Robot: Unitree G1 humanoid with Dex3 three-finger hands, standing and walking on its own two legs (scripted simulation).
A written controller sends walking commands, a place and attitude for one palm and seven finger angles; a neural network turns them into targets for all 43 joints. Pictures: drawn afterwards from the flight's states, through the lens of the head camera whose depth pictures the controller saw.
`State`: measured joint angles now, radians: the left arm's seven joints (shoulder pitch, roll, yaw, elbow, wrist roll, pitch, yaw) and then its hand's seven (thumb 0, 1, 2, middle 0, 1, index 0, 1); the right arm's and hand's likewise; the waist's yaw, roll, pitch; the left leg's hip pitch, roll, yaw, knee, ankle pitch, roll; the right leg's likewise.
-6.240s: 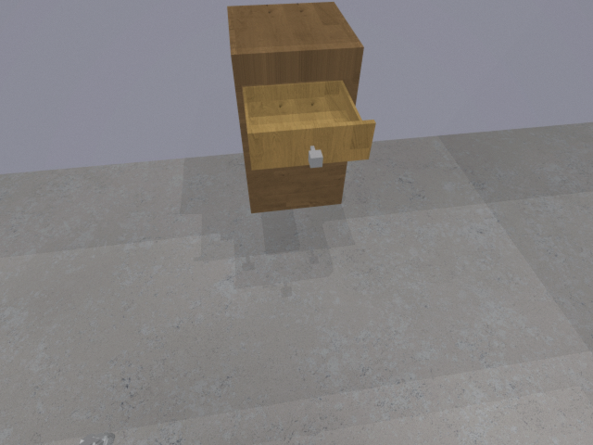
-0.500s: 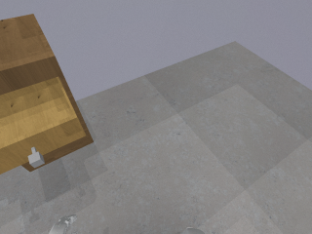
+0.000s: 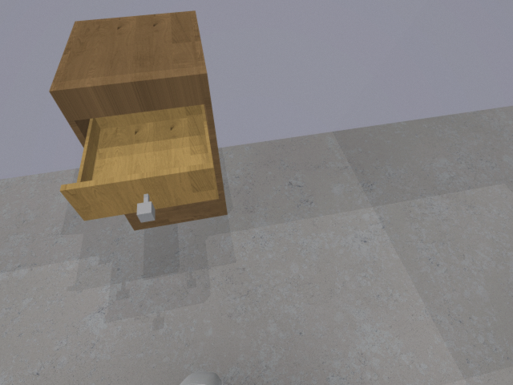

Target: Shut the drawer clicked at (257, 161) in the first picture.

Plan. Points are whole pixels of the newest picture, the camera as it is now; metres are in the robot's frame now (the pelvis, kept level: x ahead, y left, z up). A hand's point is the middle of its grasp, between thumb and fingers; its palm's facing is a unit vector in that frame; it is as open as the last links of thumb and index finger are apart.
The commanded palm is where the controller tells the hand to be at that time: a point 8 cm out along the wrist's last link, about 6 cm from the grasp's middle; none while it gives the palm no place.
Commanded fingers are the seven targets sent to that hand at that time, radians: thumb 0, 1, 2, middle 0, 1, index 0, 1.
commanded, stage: turn to face it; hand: left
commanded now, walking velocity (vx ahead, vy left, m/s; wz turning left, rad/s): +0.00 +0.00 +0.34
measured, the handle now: (146, 206) +0.55 +0.34 -0.21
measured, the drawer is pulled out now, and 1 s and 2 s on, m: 0.28 0.28 0.28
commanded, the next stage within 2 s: take the last steps up to it in 0.30 s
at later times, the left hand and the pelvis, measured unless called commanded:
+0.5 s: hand out of the picture +0.02 +0.25 -0.16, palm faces +0.20 -0.95 -0.23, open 7.4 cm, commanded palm none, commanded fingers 0.00 0.90 0.90 -0.20 -0.30 -0.20 -0.30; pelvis -0.01 +0.05 +0.01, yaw +9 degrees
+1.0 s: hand out of the picture -0.06 +0.13 -0.15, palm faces +0.33 -0.93 -0.17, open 7.4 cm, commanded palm none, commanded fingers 0.00 0.90 0.90 -0.20 -0.30 -0.20 -0.30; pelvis +0.07 +0.02 +0.01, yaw +13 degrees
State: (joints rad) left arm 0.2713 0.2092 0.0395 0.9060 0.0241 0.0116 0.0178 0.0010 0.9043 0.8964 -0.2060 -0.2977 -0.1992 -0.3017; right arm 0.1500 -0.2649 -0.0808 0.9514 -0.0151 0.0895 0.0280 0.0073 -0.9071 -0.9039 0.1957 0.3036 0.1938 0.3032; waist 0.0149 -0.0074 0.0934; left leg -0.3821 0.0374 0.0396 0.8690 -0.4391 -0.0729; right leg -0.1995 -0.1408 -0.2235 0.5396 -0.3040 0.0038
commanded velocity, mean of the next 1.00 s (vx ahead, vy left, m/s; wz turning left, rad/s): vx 0.19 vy -0.01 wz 0.13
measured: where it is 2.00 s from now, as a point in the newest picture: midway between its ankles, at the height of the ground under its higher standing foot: (237, 364)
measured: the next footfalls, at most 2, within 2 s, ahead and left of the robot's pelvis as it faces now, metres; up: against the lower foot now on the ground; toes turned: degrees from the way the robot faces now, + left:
left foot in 0.08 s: +0.03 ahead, +0.13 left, +0.00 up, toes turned +7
right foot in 0.64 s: +0.04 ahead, -0.07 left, +0.00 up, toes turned +7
